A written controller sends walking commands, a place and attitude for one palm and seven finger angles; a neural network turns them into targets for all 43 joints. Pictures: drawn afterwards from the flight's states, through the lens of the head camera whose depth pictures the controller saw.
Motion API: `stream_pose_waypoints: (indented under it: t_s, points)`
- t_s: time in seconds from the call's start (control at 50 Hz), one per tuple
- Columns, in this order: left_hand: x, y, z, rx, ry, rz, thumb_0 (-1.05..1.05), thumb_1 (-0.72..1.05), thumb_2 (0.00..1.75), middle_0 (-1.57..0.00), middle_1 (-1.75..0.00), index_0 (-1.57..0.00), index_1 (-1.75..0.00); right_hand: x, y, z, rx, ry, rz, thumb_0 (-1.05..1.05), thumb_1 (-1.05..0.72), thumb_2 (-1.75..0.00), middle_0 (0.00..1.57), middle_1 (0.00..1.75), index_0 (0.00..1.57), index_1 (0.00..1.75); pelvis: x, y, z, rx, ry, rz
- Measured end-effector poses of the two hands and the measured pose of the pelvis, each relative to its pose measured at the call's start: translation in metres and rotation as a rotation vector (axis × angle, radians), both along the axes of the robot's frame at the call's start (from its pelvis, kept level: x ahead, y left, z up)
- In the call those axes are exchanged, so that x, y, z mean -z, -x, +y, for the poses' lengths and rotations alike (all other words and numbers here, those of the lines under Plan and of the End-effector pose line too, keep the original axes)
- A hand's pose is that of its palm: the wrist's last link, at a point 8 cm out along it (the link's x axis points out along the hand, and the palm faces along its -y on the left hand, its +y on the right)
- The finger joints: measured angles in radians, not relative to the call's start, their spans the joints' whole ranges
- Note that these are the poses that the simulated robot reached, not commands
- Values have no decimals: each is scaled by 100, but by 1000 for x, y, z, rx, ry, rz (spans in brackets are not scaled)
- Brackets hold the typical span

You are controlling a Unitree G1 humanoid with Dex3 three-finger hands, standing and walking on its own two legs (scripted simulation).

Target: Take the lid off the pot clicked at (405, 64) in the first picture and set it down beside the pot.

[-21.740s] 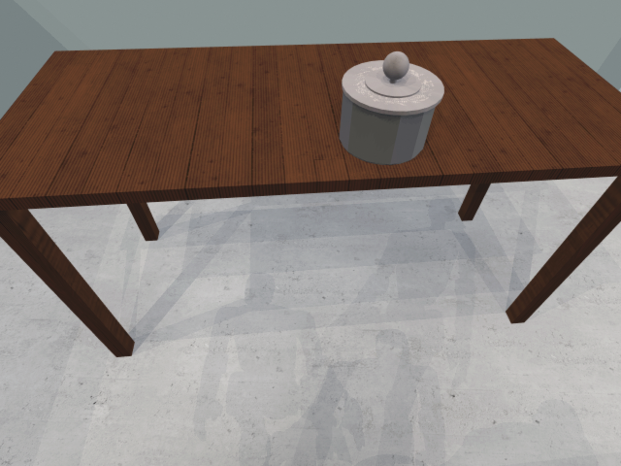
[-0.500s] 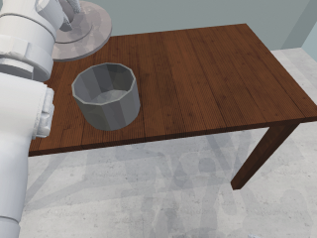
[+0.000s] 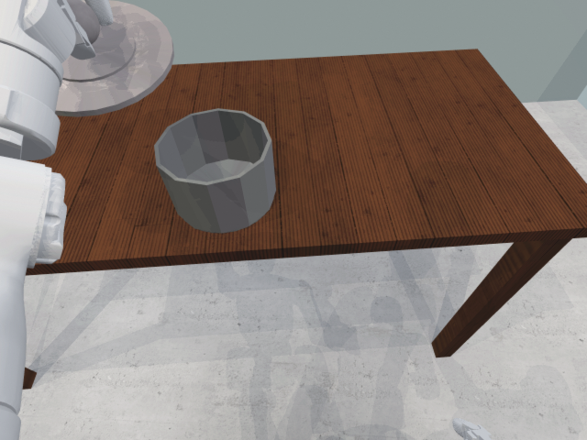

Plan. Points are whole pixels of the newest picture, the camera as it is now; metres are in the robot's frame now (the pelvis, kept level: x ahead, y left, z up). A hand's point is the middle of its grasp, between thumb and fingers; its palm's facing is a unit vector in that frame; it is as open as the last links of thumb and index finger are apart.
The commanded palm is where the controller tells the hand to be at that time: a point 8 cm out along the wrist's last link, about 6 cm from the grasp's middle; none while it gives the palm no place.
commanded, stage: move the lid sideways beside the pot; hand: left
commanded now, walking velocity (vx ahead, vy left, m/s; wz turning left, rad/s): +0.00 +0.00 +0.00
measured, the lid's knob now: (75, 22) +0.51 +0.22 +0.31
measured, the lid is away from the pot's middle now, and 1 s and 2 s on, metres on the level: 0.12 0.23 0.23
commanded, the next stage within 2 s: lower the lid onto the table in 1.20 s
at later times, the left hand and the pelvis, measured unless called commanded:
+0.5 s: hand (15, 24) +0.48 +0.27 +0.32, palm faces -0.14 -0.12 -0.98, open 7.5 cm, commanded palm +0.48 +0.27 +0.39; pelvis +0.00 +0.01 +0.00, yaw -1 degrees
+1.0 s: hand out of the picture +0.47 +0.32 +0.31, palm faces -0.16 -0.14 -0.98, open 7.5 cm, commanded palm +0.48 +0.33 +0.39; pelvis +0.01 +0.00 +0.00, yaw -1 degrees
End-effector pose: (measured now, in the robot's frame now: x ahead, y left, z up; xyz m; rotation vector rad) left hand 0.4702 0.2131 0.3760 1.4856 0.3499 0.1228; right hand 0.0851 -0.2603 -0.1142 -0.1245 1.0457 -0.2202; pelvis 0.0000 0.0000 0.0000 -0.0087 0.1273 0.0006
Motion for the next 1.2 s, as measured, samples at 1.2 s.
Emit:
stream_pose_waypoints:
  t_s: [1.2]
  points:
    - [8, 8, 123, -242, 15, 44, 0, 26, 62, -72, -97, -69, -99, 1, 40, -10, 67, 49, 181, 1, -91, -90, 20, 30, 20, 30, -1, -10, 2, 15, 17, 28]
